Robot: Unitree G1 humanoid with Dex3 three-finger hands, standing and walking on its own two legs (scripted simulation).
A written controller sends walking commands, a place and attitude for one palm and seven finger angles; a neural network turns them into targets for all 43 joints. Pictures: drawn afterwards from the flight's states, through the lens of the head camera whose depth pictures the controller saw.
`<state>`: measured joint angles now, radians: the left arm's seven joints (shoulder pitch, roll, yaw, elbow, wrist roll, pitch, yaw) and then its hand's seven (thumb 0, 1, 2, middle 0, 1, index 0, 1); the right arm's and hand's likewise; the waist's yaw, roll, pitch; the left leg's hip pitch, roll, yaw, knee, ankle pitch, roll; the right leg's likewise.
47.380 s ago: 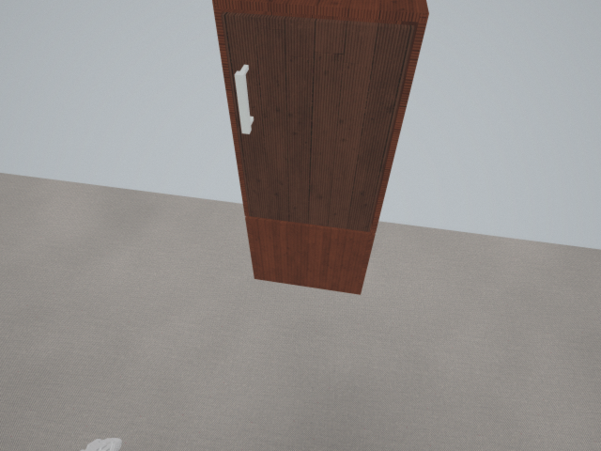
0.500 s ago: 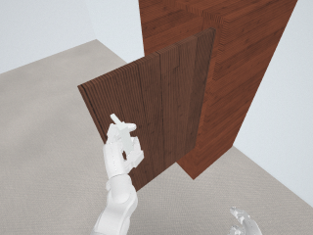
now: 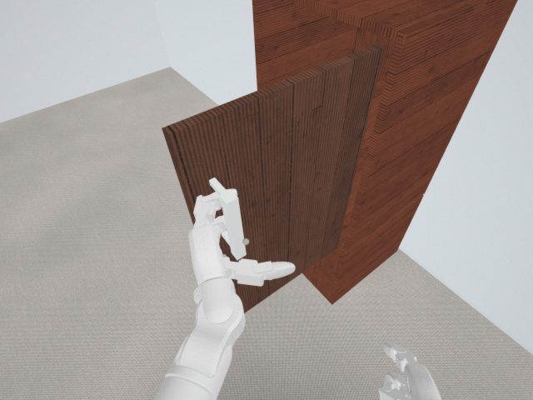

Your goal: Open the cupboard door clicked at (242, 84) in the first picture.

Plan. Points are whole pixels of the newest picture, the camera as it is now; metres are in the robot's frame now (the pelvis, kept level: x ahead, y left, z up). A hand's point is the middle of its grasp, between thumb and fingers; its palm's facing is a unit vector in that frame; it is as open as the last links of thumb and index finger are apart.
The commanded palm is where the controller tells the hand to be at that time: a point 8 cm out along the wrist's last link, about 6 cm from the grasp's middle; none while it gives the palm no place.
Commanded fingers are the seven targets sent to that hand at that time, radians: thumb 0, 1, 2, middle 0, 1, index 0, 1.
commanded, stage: open thumb and fingers to let go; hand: left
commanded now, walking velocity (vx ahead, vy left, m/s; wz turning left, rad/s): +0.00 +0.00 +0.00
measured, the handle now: (227, 220) +0.37 +0.08 +0.08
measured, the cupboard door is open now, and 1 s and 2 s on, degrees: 89 90 90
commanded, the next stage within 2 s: slide the hand sideways off the handle in 0.20 s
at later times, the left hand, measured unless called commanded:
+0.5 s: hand (241, 261) +0.30 +0.06 +0.08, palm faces -0.17 -0.98 -0.08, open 16.2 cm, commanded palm +0.28 +0.10 +0.08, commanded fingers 0.00 -0.50 0.30 -0.15 -0.30 -0.15 -0.30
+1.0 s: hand (217, 281) +0.27 +0.09 +0.08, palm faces -0.13 -0.99 -0.02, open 16.2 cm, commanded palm +0.24 +0.15 +0.08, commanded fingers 0.00 -0.50 0.30 -0.15 -0.30 -0.15 -0.30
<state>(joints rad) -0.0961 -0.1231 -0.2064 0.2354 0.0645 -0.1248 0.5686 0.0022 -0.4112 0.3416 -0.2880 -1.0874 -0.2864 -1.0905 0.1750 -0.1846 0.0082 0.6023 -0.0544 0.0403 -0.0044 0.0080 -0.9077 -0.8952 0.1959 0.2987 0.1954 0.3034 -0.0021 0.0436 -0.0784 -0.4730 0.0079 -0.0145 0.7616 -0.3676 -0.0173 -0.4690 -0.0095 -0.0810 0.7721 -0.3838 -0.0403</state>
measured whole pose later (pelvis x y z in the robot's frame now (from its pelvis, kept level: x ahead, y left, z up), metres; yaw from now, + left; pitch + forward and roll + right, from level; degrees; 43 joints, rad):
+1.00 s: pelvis +0.01 +0.01 +0.00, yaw -1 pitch +5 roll +0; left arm 0.19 0.09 -0.15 -0.04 -0.09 -0.18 -0.01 -0.01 -0.50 0.30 -0.18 -0.31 -0.17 -0.31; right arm 0.22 -0.22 0.04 0.51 0.01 -0.07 -0.02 0.01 -0.91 -0.90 0.20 0.30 0.20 0.30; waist 0.01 0.04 -0.05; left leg -0.47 0.01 0.01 0.78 -0.39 0.00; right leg -0.47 -0.01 -0.06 0.79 -0.40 -0.03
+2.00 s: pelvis +0.02 +0.02 +0.00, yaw +0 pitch +4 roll -1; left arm 0.46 0.23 0.11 -0.31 -0.26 -0.12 -0.23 -0.01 -0.50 0.30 -0.15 -0.30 -0.15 -0.30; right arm 0.27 -0.24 0.05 0.51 0.04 -0.19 -0.07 0.01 -0.90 -0.90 0.20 0.30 0.20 0.30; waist 0.02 0.07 -0.08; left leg -0.46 0.01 -0.02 0.82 -0.43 0.01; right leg -0.43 -0.01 -0.08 0.78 -0.41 -0.01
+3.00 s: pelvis +0.03 +0.03 +0.03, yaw -2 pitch -4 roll -1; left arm 0.45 0.32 0.33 -0.37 -0.05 -0.08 0.11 0.02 0.83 0.88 -0.20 -0.30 -0.21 -0.30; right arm 0.19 -0.23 0.01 0.64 0.00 -0.10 -0.06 0.01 -0.91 -0.90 0.20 0.30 0.20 0.30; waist 0.07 0.07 0.03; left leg -0.07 0.00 0.03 0.40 -0.26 0.02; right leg -0.06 -0.01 -0.04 0.37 -0.23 0.00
